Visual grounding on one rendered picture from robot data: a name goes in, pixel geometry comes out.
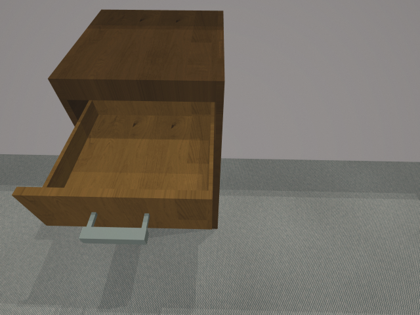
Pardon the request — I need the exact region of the handle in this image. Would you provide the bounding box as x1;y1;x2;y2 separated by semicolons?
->
79;212;150;245

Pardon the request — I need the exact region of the drawer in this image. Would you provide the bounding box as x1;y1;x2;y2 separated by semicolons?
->
12;100;215;230

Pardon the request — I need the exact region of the cabinet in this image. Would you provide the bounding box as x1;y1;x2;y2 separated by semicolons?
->
48;10;224;229

